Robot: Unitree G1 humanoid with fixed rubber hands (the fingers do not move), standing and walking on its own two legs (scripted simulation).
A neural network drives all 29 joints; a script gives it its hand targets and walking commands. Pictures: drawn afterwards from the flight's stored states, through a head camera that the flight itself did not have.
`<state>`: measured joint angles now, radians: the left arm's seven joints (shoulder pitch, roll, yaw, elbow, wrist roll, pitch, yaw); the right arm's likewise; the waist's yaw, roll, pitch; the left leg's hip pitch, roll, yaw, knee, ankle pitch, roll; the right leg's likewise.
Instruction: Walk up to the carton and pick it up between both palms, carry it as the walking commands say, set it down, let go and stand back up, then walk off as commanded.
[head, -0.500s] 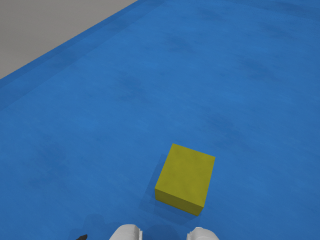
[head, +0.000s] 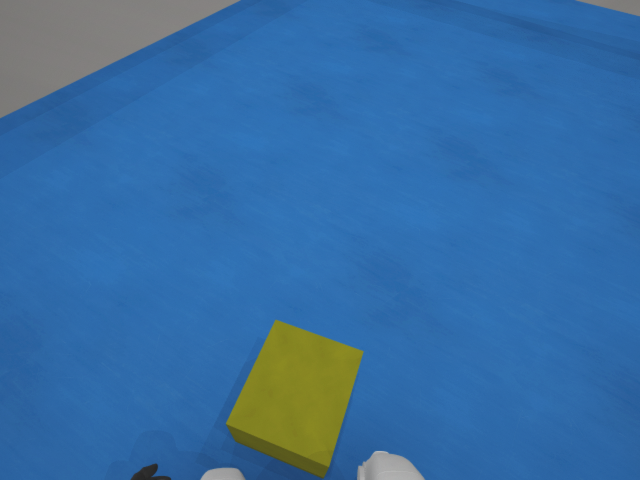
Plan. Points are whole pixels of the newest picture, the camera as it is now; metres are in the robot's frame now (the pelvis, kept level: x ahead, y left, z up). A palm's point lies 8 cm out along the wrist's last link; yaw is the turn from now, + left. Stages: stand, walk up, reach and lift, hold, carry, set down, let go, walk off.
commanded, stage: walk up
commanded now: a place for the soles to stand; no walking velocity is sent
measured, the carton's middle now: (298, 397) +0.39 +0.03 -0.64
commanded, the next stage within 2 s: none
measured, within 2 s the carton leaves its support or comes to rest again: neither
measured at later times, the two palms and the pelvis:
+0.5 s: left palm out of the picture +0.07 +0.24 -0.10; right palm out of the picture +0.06 -0.26 -0.10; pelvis -0.01 -0.01 +0.02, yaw +3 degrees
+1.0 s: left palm out of the picture +0.05 +0.24 -0.10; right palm out of the picture +0.09 -0.25 -0.11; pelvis +0.02 -0.01 +0.02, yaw +2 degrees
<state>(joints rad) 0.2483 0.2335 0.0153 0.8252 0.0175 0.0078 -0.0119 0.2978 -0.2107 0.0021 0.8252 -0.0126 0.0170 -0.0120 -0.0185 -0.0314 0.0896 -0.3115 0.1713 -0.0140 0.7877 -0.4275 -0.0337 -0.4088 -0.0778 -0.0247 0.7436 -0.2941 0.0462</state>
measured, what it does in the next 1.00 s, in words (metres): steps on the spot: left foot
